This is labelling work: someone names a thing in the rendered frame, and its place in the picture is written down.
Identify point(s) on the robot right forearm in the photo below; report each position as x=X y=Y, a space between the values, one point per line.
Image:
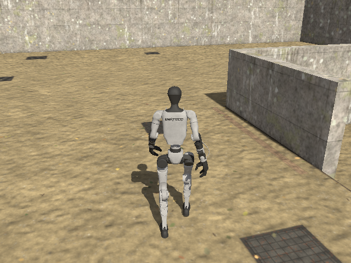
x=200 y=150

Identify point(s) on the right robot upper arm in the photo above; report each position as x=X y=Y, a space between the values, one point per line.
x=193 y=124

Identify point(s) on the robot left forearm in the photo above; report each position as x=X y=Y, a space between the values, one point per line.
x=151 y=142

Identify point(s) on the left robot upper arm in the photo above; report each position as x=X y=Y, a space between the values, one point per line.
x=155 y=123

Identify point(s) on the robot left hand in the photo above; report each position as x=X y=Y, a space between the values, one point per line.
x=155 y=148

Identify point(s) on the robot right hand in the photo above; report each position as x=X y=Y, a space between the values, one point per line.
x=205 y=168

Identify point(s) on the robot right thigh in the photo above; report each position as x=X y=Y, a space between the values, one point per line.
x=188 y=161

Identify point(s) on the humanoid robot head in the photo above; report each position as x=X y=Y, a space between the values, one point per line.
x=174 y=94

